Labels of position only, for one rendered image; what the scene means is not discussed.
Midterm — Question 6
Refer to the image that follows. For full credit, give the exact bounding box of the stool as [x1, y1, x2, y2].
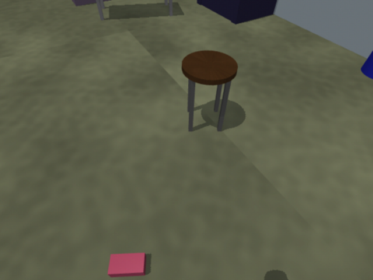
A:
[182, 50, 238, 132]

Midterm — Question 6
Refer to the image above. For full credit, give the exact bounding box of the armchair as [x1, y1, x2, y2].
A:
[197, 0, 277, 24]

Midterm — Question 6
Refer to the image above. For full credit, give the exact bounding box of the carton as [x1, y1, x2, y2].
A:
[108, 253, 146, 277]

